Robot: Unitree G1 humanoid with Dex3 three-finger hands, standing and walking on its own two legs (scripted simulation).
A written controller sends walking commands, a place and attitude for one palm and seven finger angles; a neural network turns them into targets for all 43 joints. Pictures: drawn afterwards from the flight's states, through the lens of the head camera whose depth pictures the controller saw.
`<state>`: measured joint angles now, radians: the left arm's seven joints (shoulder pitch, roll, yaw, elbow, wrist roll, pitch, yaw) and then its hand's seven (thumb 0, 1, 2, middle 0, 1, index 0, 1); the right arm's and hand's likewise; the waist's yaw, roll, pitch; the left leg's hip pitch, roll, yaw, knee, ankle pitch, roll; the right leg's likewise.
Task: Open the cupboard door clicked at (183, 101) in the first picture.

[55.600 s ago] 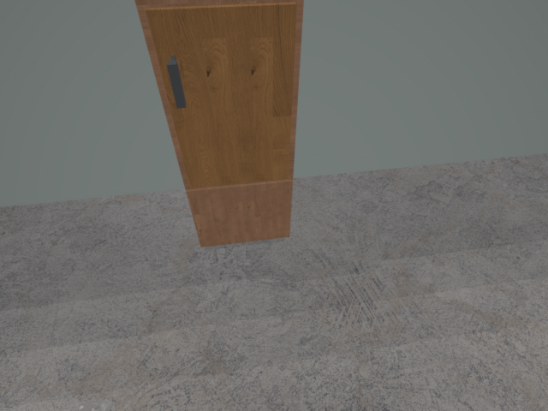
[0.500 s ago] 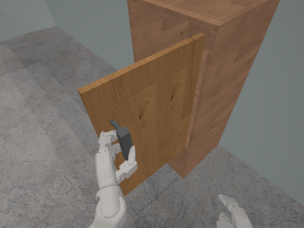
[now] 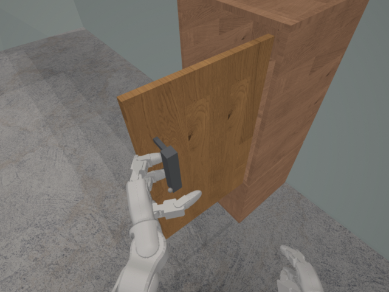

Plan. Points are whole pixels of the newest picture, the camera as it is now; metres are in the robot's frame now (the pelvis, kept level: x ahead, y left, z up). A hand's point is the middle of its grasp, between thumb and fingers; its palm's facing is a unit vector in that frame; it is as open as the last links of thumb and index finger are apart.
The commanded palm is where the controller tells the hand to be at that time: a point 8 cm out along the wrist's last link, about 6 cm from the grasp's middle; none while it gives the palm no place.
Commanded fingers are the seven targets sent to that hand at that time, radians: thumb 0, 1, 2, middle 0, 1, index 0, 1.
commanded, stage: open thumb and fingers to let go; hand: left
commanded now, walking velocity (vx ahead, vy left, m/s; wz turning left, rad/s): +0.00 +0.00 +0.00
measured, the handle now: (166, 164) +0.36 +0.08 +0.08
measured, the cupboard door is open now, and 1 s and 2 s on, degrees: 88 87 87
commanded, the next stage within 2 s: slide the hand sideways off the handle in 0.38 s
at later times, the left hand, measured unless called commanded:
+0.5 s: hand (175, 184) +0.31 +0.06 +0.08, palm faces +0.26 -0.97 -0.03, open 15.8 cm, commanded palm +0.26 +0.11 +0.07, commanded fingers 0.00 -0.50 0.30 -0.15 -0.30 -0.15 -0.30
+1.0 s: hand (154, 214) +0.25 +0.09 +0.07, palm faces -0.11 -0.99 -0.03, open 16.4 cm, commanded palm +0.23 +0.15 +0.07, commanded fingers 0.00 -0.50 0.30 -0.15 -0.30 -0.15 -0.30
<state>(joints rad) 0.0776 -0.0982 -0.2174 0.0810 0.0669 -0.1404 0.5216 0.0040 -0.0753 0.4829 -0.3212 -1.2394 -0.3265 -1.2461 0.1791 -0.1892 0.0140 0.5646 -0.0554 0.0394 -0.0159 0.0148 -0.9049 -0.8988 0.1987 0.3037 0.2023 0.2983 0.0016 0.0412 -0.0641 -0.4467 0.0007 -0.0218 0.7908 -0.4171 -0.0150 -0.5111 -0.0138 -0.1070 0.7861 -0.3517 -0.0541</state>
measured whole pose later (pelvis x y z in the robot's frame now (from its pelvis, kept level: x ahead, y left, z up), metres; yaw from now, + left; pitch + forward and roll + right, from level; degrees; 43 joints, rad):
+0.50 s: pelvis +0.00 +0.02 +0.00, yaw -1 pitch +5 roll +0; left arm -0.04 -0.11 -0.28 0.17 0.08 -0.09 0.59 -0.01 -0.50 0.30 -0.21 -0.46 -0.20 -0.47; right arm 0.17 -0.17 0.02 0.57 -0.05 0.06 0.01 0.02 -0.90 -0.90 0.20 0.30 0.20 0.30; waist 0.00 0.03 -0.07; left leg -0.47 -0.01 0.01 0.82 -0.43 0.01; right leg -0.54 -0.02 -0.08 0.80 -0.34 -0.03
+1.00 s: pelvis +0.01 +0.02 +0.00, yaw -2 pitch +5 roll +0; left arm 0.29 0.09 -0.19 -0.12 -0.05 -0.21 0.03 -0.01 -0.50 0.30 -0.14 -0.30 -0.14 -0.30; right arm 0.24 -0.21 0.03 0.46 0.00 -0.05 0.00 0.02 -0.90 -0.90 0.20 0.30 0.20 0.30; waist 0.01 0.03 -0.05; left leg -0.47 -0.01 0.01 0.84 -0.45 0.02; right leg -0.54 -0.02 -0.07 0.83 -0.37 -0.02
